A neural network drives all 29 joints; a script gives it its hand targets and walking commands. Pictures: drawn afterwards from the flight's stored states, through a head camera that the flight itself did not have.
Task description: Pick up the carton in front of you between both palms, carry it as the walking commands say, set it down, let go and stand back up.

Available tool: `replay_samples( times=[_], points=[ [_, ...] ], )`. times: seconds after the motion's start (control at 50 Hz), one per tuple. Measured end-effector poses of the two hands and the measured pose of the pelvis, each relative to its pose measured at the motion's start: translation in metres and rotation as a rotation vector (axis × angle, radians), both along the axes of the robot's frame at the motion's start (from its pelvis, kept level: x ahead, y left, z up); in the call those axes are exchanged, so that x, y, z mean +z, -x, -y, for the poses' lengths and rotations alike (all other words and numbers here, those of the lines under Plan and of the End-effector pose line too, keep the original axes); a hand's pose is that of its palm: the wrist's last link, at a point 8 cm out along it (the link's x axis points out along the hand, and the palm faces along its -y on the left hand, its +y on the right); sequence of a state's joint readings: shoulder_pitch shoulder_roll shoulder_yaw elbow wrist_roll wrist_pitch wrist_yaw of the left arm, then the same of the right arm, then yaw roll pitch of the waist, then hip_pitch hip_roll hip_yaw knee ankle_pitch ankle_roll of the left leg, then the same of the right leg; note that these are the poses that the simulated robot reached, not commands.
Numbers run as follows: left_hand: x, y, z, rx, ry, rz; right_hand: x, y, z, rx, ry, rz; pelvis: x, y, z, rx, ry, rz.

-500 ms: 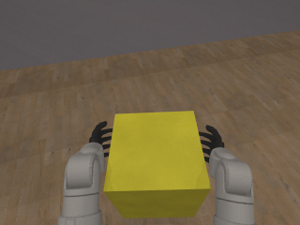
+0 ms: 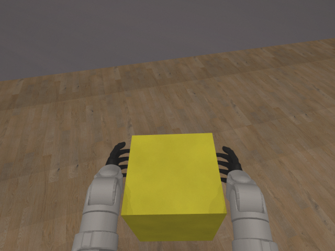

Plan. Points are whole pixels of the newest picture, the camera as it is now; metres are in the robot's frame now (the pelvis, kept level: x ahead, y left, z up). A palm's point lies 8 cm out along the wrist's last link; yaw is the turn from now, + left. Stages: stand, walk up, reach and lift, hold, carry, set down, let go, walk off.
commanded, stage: carry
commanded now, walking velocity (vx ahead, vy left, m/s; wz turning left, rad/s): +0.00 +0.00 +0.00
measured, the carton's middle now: (173, 190) +0.29 +0.00 -0.05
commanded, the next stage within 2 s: hold in 1.10 s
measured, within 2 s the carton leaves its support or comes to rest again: neither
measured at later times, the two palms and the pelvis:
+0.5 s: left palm (110, 178) +0.26 +0.15 +0.04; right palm (236, 183) +0.26 -0.15 +0.04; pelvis -0.03 +0.00 +0.00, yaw +0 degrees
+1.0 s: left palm (112, 182) +0.25 +0.14 +0.04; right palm (240, 187) +0.25 -0.15 +0.04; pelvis -0.04 -0.01 +0.00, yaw +0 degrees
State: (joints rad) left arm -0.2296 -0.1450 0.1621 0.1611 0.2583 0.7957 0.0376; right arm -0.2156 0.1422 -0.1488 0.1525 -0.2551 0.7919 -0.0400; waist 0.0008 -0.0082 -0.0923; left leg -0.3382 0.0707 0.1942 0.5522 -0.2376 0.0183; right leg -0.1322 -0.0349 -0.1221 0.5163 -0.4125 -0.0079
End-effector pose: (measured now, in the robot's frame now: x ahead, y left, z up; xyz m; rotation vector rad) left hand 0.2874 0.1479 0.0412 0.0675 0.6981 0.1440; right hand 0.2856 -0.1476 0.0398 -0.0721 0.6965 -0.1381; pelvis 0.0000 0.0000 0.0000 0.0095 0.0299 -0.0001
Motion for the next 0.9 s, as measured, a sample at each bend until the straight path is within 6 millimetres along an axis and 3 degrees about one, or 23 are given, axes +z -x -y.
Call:
replay_samples(
  times=[0.24, 0.46, 0.9],
  points=[
    [0.004, 0.006, -0.001, 0.013, 0.016, 0.060, 0.004, 0.005, -0.001, -0.007, -0.012, 0.061, 0.001, 0.020, 0.000, 0.003, 0.006, 0.001],
    [0.002, 0.022, -0.001, 0.008, 0.015, 0.035, 0.002, 0.021, 0.000, -0.002, -0.007, 0.035, 0.001, 0.028, 0.000, 0.003, 0.007, 0.003],
    [0.004, 0.032, 0.004, 0.007, 0.013, 0.039, 0.004, 0.031, 0.005, -0.006, -0.005, 0.038, 0.001, 0.040, 0.005, 0.001, 0.009, 0.003]
  ],
)
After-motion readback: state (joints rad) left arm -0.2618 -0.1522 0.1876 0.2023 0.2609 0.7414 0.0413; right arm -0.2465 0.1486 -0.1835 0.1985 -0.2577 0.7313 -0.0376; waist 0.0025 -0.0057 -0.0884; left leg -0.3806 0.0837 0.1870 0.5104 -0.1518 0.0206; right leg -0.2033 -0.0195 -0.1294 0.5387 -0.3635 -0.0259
